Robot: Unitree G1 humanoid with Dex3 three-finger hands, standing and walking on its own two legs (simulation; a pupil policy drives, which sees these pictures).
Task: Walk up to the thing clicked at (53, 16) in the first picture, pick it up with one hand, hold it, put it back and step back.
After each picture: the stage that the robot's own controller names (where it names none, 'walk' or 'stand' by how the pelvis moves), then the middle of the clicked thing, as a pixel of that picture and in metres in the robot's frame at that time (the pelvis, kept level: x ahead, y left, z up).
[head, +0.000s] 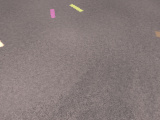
stand; (52, 13) +2.20 +0.39 -0.72
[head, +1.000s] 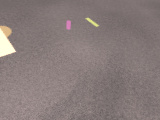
walk; (68, 25) +2.08 +0.11 -0.69
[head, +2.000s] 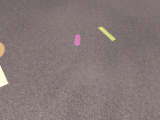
walk; (77, 40) +1.45 -0.02 -0.69
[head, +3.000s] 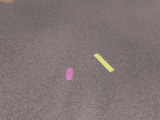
walk; (69, 74) +1.01 +0.03 -0.71
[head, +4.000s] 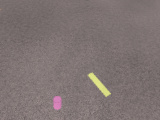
walk; (57, 102) +0.69 +0.13 -0.71
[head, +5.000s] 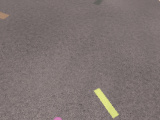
walk; out of the picture +0.51 +0.13 -0.71
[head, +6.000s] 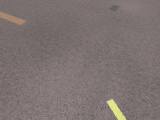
stand; out of the picture +0.45 +0.11 -0.72
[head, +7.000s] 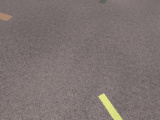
stand; out of the picture +0.43 +0.15 -0.72
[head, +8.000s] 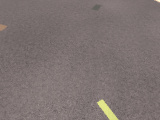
stand; out of the picture +0.40 +0.15 -0.72
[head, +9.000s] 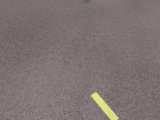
stand; out of the picture +0.41 +0.18 -0.72
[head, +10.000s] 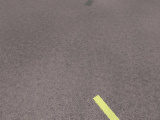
stand; out of the picture +0.41 +0.17 -0.72
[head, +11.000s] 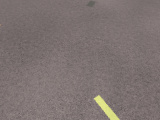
stand; out of the picture +0.42 +0.16 -0.72
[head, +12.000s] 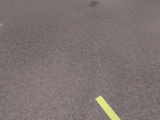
stand; out of the picture +0.41 +0.15 -0.72
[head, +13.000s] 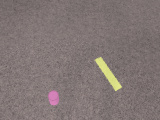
go down; (53, 98) +0.47 +0.12 -0.58
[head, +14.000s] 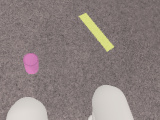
go down; (31, 64) +0.52 +0.14 -0.32
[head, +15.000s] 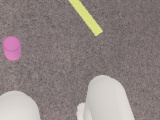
close in; (12, 49) +0.52 +0.16 -0.29
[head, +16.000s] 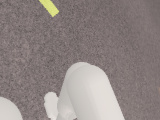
close in; out of the picture +0.51 +0.20 -0.25
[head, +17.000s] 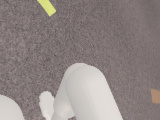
close; out of the picture +0.50 +0.20 -0.26
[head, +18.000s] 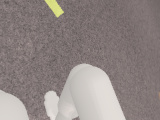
lift; out of the picture +0.45 +0.18 -0.27
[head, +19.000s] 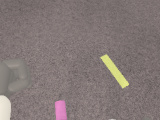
lift; (60, 111) +0.40 +0.10 -0.55
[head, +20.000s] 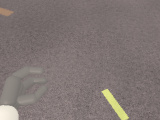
go down; out of the picture +0.36 +0.10 -0.70
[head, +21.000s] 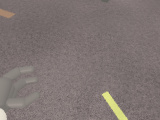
go down; out of the picture +0.35 +0.10 -0.70
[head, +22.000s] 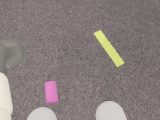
crouch; (51, 92) +0.42 +0.11 -0.47
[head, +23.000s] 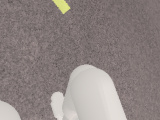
lower; out of the picture +0.43 +0.16 -0.28
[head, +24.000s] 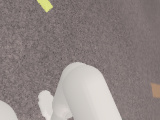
lower; out of the picture +0.43 +0.16 -0.28
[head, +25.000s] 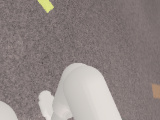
lower; out of the picture +0.43 +0.16 -0.28
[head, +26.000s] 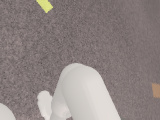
lower; out of the picture +0.43 +0.16 -0.29
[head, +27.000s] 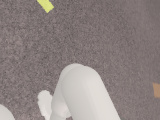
lower; out of the picture +0.43 +0.15 -0.30
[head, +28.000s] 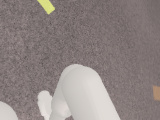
open; out of the picture +0.44 +0.14 -0.31
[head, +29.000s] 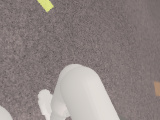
withdraw; out of the picture +0.44 +0.14 -0.31
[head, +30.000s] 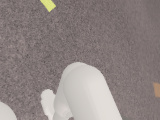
withdraw; out of the picture +0.44 +0.13 -0.28
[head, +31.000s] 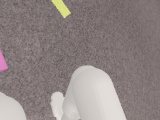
stand; out of the picture +0.44 +0.11 -0.29
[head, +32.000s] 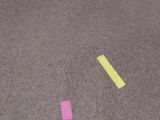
stand; (66, 110) +0.39 +0.05 -0.59
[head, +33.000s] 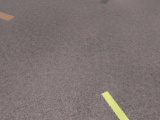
stand; out of the picture +0.37 +0.04 -0.69
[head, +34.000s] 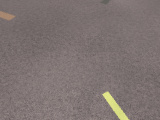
stand; out of the picture +0.37 +0.04 -0.69
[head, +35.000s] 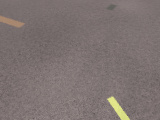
stand; out of the picture +0.38 +0.03 -0.74
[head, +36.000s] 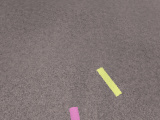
walk; (74, 115) +0.44 +0.00 -0.73
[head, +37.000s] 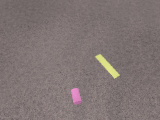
walk; (76, 96) +0.62 +0.07 -0.72
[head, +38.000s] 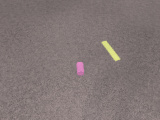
walk; (80, 68) +0.94 +0.02 -0.72
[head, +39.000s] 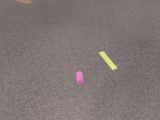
stand; (79, 77) +0.99 +0.02 -0.74
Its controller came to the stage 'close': yes
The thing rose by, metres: 0.01
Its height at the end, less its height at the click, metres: -0.02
